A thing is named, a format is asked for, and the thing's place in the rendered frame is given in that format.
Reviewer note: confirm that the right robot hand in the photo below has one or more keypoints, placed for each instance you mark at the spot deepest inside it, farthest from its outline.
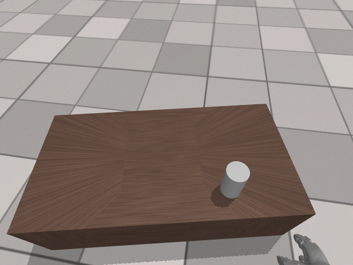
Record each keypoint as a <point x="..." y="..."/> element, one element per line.
<point x="311" y="251"/>

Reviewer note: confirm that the can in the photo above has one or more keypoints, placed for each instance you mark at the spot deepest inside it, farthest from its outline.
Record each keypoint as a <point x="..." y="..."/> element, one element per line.
<point x="234" y="179"/>

